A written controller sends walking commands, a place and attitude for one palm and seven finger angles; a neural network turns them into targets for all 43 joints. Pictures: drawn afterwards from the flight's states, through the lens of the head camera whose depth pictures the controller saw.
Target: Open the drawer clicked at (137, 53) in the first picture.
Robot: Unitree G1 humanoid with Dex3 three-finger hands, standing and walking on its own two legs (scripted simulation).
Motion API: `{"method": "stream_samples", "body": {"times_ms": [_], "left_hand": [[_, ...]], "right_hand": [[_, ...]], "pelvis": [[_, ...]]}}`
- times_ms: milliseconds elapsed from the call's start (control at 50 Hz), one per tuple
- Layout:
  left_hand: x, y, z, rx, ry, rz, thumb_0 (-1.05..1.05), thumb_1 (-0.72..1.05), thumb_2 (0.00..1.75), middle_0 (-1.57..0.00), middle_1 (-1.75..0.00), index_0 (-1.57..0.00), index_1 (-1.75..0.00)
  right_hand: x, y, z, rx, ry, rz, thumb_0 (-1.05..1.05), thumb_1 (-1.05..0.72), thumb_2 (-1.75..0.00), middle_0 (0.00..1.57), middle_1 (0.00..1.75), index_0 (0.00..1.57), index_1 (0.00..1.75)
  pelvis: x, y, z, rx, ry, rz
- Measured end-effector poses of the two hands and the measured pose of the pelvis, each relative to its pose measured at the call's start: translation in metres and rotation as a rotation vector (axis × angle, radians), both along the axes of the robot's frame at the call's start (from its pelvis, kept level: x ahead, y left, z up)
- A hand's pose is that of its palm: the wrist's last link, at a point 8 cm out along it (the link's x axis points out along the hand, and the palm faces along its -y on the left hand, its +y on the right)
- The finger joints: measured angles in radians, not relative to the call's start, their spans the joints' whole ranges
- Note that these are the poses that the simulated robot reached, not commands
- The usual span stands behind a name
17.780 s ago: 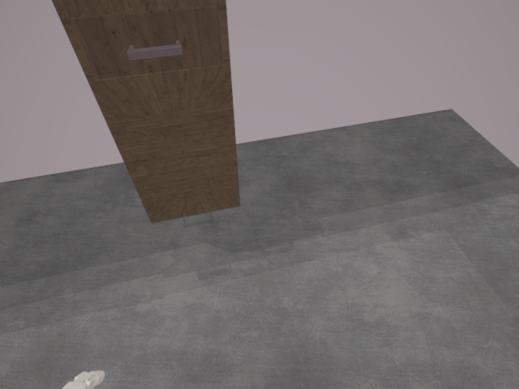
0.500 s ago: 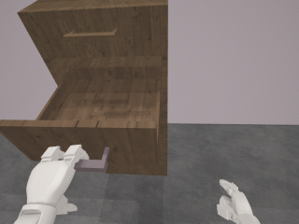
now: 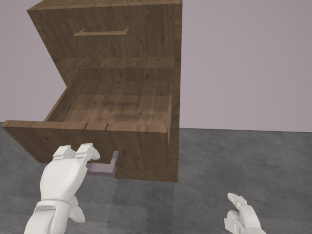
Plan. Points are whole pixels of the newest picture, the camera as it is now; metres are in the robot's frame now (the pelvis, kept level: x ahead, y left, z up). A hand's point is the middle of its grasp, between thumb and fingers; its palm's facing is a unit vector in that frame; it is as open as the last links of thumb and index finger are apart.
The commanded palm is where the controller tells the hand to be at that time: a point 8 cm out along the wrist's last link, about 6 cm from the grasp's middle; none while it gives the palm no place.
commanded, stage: lift the hand off the handle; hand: left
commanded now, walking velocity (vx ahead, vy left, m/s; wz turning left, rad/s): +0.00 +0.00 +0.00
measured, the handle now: (87, 161) +0.26 +0.21 +0.08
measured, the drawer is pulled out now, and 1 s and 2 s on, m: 0.30 0.30 0.30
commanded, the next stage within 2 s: draw the hand back to the body in 1.20 s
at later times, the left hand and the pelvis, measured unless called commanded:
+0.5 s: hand (66, 167) +0.21 +0.22 +0.13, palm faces +0.09 -0.13 -0.99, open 13.6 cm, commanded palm +0.18 +0.22 +0.20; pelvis +0.01 +0.00 +0.02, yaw +0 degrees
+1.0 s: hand (57, 140) +0.23 +0.21 +0.21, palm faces +0.20 -0.11 -0.97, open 13.8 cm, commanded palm +0.18 +0.21 +0.27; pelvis +0.00 +0.00 +0.02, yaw +0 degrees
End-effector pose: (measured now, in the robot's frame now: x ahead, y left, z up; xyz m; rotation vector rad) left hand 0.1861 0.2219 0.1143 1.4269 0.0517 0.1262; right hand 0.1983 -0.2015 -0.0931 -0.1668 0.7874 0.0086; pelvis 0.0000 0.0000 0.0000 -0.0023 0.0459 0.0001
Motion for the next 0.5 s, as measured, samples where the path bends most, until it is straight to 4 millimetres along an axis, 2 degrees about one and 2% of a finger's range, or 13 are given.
{"method": "stream_samples", "body": {"times_ms": [280,500], "left_hand": [[-0.001,-0.002,0.044,0.000,-0.054,-0.020,0.00,-0.49,0.30,-0.32,-1.20,-0.35,-1.22],[0.001,0.003,0.067,0.012,-0.037,-0.038,0.00,-0.49,0.30,-0.33,-1.21,-0.37,-1.22]], "right_hand": [[0.018,-0.006,0.017,-0.004,-0.056,0.009,0.02,-0.91,-0.90,0.20,0.30,0.20,0.30],[0.033,0.002,0.029,0.003,-0.091,0.039,0.02,-0.91,-0.90,0.20,0.30,0.20,0.30]], "pelvis": [[0.003,-0.001,0.009,0.005,-0.037,0.000],[0.005,-0.002,0.015,0.005,-0.067,0.006]]}}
